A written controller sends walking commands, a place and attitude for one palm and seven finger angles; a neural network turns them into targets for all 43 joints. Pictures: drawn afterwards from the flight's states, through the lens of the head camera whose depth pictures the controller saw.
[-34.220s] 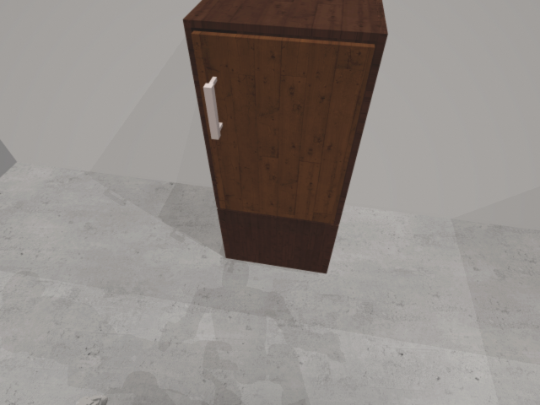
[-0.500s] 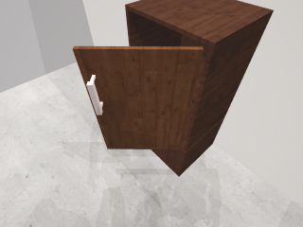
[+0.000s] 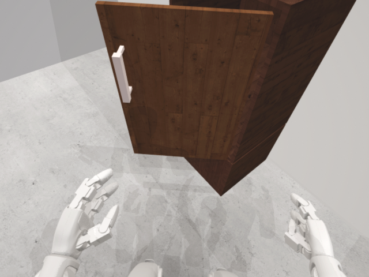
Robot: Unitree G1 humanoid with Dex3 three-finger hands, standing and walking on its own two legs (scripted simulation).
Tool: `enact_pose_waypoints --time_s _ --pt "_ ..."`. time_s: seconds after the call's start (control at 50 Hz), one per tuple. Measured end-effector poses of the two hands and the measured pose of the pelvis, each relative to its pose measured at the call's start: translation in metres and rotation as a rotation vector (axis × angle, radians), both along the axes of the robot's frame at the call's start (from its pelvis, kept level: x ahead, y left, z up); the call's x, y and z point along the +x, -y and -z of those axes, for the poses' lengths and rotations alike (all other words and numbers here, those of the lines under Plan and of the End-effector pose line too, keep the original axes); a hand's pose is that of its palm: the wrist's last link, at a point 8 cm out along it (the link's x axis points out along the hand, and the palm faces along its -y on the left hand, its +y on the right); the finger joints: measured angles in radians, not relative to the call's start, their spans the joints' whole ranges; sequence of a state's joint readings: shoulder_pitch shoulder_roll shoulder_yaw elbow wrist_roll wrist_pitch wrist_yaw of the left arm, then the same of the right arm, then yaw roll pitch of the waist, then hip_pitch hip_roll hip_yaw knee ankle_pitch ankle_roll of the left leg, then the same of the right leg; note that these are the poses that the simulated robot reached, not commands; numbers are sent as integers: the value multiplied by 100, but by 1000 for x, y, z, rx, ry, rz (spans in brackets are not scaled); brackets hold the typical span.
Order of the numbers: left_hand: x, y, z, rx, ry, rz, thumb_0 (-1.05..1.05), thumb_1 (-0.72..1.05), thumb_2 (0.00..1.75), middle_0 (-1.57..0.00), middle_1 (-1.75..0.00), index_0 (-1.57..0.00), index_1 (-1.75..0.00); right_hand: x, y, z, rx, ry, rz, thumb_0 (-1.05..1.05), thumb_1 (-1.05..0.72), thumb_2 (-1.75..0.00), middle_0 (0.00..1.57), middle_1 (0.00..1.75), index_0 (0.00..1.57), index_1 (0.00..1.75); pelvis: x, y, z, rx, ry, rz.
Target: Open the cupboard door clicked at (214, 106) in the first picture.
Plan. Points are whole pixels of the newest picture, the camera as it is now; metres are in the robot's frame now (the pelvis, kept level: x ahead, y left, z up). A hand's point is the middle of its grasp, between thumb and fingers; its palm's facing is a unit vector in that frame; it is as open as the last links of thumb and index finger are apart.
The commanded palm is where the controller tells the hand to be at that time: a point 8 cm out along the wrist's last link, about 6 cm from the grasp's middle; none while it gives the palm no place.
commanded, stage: raise the hand with hooked fingers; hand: left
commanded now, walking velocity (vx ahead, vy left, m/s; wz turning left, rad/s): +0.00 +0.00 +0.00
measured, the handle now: (124, 75) +0.59 +0.22 +0.09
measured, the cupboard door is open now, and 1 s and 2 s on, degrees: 47 47 47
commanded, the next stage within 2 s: move the hooked fingers beside the handle in 1.72 s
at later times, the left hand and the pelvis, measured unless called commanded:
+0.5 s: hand (71, 204) +0.23 +0.24 +0.06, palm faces +0.02 -1.00 -0.07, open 11.3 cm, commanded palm +0.21 +0.29 +0.06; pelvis -0.01 +0.02 +0.01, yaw +0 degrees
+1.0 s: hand (43, 175) +0.27 +0.29 +0.10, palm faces +0.04 -1.00 -0.06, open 13.8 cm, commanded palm +0.25 +0.34 +0.10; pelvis +0.01 +0.03 +0.03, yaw +1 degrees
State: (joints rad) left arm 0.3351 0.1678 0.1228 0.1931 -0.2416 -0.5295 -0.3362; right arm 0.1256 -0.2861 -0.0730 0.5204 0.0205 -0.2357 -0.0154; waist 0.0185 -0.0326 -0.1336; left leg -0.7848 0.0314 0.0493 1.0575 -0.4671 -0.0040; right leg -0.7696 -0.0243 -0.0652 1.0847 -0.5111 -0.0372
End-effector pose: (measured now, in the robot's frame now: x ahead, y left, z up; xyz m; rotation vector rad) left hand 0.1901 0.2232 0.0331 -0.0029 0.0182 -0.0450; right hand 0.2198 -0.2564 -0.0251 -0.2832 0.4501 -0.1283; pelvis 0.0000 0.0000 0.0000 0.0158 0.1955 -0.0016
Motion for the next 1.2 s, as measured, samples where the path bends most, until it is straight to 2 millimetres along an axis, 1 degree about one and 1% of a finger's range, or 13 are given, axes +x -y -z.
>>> enact_pose_waypoints --time_s 0.06,0.1,0.14,0.22,0.3,0.4,0.48,0.56,0.66,0.82,0.92,1.06,1.2 --pt "-21 -13 15 0 -74 -77 1 59 76 -23 -50 -23 -50 8 -12 4 3 19 -29 1 -90 -90 20 30 20 30 -4 1 9 -15 -3 -12" --pt "-30 -21 12 23 -66 -126 1 54 74 -23 -53 -23 -53 6 -22 11 11 4 -48 1 -90 -90 20 30 20 30 -6 1 12 -28 -3 -22" --pt "-31 -28 2 53 -19 -139 2 49 72 -23 -56 -23 -56 -1 -33 21 21 -30 -69 1 -90 -90 20 30 20 30 -9 1 13 -41 -4 -32" --pt "-16 -33 -15 79 54 -80 2 40 68 -24 -62 -24 -62 -27 -51 45 58 -130 -82 1 -90 -90 20 30 20 30 -14 -1 13 -59 -6 -43" --pt "5 -38 -18 68 -4 -17 1 30 64 -24 -68 -24 -68 -60 -56 59 96 -229 -32 1 -90 -90 20 30 21 30 -16 -5 7 -62 -3 -37" --pt "17 -52 -25 60 -59 -42 1 19 59 -25 -76 -25 -76 -94 -48 56 96 -294 52 1 -90 -90 21 30 21 30 -12 -12 -4 -53 1 -21" --pt "21 -63 -34 75 -26 -67 1 10 56 -26 -82 -26 -82 -106 -35 50 57 -310 86 1 -90 -90 21 30 21 30 -9 -17 -9 -50 4 -15" --pt "25 -71 -36 73 -11 -63 1 0 52 -26 -88 -27 -88 -104 -24 41 12 -305 99 1 -90 -90 20 30 20 30 -6 -22 -12 -50 7 -14" --pt "32 -81 -37 65 -16 -58 0 -11 47 -27 -95 -27 -95 -87 -22 27 -23 -262 91 1 -90 -90 20 30 20 30 -2 -26 -15 -54 16 -16" --pt "44 -101 -53 65 12 -74 0 -30 39 -29 -107 -29 -107 -53 -43 11 -6 -190 27 1 -90 -90 20 30 20 30 5 -31 -22 -60 32 -22" --pt "52 -113 -61 62 4 -77 0 -40 34 -29 -114 -30 -114 -42 -57 9 19 -181 -9 1 -90 -90 20 30 20 30 8 -33 -26 -62 39 -25" --pt "64 -127 -72 64 3 -80 -1 -48 31 -30 -118 -30 -118 -43 -63 11 31 -210 -19 1 -90 -90 20 30 21 30 10 -33 -30 -63 46 -26" --pt "78 -138 -84 58 11 -80 -1 -49 30 -30 -120 -30 -120 -58 -52 13 16 -257 15 1 -90 -90 20 30 21 30 11 -31 -34 -58 53 -22"
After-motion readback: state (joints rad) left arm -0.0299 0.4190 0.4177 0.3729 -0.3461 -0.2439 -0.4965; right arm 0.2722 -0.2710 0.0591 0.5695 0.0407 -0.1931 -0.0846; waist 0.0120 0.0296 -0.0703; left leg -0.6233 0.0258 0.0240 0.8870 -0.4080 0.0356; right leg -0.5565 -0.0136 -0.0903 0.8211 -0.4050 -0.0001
